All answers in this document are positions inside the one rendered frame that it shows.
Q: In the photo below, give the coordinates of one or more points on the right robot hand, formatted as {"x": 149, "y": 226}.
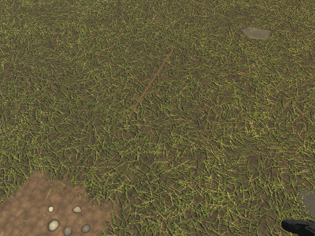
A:
{"x": 300, "y": 227}

